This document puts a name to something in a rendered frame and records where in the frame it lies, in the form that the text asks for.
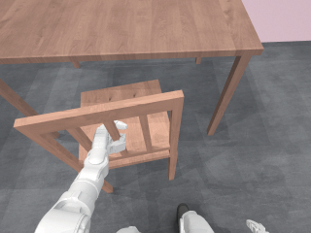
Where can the robot right foot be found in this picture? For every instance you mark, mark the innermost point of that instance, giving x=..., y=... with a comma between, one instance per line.
x=181, y=209

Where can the robot right shin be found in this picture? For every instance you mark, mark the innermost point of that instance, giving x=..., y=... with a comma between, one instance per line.
x=190, y=213

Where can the chair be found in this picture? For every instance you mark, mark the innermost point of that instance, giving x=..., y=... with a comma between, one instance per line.
x=150, y=134

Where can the left robot upper arm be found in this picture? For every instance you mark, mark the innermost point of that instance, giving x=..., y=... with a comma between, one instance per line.
x=61, y=221

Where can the right robot hand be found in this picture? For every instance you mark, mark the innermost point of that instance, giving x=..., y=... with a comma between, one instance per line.
x=255, y=227

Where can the left robot forearm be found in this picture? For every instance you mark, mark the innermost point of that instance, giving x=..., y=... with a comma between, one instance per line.
x=85, y=189

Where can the table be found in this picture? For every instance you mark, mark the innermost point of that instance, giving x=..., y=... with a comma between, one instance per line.
x=49, y=31

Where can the left robot hand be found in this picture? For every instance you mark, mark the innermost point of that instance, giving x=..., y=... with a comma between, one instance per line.
x=102, y=138

